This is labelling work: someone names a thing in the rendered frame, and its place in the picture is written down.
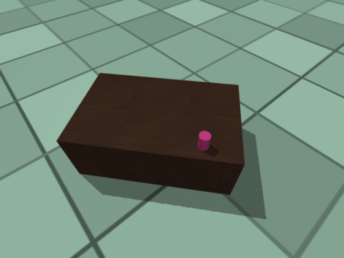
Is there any can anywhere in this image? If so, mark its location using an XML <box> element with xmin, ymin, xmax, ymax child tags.
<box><xmin>197</xmin><ymin>131</ymin><xmax>211</xmax><ymax>151</ymax></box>

